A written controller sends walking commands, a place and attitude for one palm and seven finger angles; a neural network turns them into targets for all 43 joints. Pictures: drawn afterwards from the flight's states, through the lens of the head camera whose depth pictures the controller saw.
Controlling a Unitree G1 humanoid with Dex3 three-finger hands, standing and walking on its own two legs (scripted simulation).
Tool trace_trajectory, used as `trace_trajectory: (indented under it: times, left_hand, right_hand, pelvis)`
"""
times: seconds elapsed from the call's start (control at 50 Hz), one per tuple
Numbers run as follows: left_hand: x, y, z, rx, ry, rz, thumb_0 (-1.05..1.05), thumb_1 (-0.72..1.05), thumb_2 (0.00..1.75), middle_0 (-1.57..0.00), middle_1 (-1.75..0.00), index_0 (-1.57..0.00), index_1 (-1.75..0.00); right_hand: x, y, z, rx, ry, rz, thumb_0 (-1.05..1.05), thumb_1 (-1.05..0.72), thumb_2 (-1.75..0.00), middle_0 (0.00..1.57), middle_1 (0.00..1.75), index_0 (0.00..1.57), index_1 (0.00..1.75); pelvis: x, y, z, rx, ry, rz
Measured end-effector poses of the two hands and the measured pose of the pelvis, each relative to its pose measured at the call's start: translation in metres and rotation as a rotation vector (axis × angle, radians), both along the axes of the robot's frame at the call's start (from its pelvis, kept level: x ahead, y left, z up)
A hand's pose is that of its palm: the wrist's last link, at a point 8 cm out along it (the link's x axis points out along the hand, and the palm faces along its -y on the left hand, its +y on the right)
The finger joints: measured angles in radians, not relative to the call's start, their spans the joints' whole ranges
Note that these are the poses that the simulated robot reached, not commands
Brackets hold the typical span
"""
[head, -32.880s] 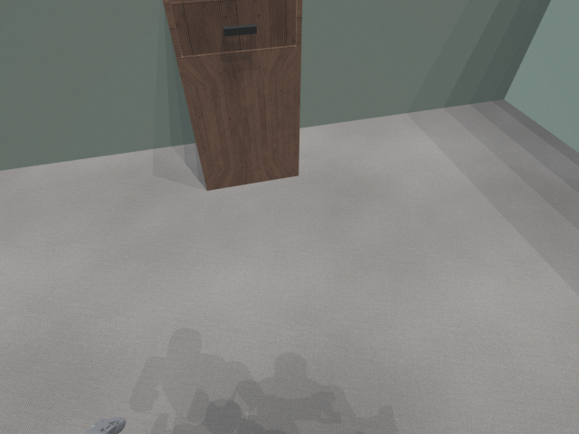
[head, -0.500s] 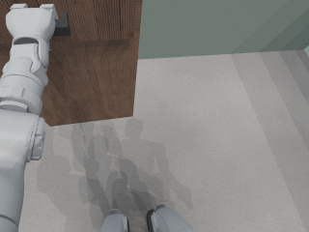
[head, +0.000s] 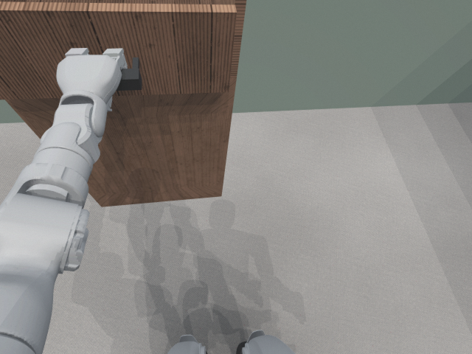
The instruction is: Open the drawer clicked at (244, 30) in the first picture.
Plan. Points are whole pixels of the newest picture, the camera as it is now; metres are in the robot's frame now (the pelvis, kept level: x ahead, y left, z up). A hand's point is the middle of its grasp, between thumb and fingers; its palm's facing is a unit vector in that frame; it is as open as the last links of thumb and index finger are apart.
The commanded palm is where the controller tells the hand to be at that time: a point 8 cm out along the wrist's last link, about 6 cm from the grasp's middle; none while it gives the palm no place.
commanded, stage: pull the drawer open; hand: left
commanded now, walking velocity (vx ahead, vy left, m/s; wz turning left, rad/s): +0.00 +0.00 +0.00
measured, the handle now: (104, 71) +0.59 +0.17 +0.07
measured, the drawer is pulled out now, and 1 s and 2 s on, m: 0.05 0.04 0.05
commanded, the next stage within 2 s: none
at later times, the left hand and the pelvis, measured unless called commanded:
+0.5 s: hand (104, 101) +0.55 +0.17 +0.04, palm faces -0.09 -0.02 -1.00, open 5.9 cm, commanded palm +0.52 +0.16 +0.09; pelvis -0.01 -0.01 +0.00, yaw -2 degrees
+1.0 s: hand (104, 98) +0.55 +0.18 +0.04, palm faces -0.03 -0.01 -1.00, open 5.8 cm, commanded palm +0.56 +0.16 +0.09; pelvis -0.01 -0.01 -0.01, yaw +0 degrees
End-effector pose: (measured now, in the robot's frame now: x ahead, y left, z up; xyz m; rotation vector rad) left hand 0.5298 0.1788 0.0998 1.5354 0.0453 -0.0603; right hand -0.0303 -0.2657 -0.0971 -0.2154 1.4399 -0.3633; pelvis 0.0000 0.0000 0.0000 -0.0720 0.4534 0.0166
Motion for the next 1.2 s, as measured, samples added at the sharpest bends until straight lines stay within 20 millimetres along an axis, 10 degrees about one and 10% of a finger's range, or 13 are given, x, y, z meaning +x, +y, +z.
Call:
trace_trajectory:
  times: [0.16, 0.5, 0.92, 1.2]
  left_hand:
    - [0.008, -0.003, -0.002, 0.023, -0.032, 0.034, 0.01, 0.67, 0.85, -0.36, -1.36, -0.40, -1.35]
    - [0.002, -0.004, 0.001, 0.019, 0.025, 0.054, 0.03, 0.70, 0.76, -0.31, -1.35, -0.36, -1.35]
    - [0.001, -0.002, -0.002, 0.018, -0.038, 0.022, 0.02, 0.67, 0.85, -0.37, -1.36, -0.40, -1.35]
    - [0.009, -0.005, -0.001, 0.027, -0.006, 0.057, 0.03, 0.70, 0.79, -0.33, -1.35, -0.38, -1.35]
  right_hand:
    - [0.005, -0.010, -0.006, -0.019, -0.019, 0.043, 0.00, -0.90, -0.90, 0.21, 0.30, 0.20, 0.30]
    - [-0.076, 0.010, 0.012, 0.032, 0.150, -0.113, 0.00, -0.90, -0.90, 0.21, 0.30, 0.20, 0.30]
    - [0.017, -0.017, -0.003, -0.032, -0.062, 0.043, 0.00, -0.90, -0.90, 0.21, 0.30, 0.20, 0.30]
    - [-0.069, 0.006, 0.007, 0.000, 0.116, -0.080, 0.00, -0.90, -0.90, 0.21, 0.30, 0.20, 0.30]
  pelvis:
    - [-0.012, -0.004, -0.009, -0.005, 0.036, 0.012]
    - [-0.008, -0.010, 0.003, 0.004, -0.005, -0.039]
    - [-0.009, -0.007, -0.006, 0.005, 0.020, 0.001]
    - [-0.019, -0.007, -0.006, -0.002, 0.022, -0.018]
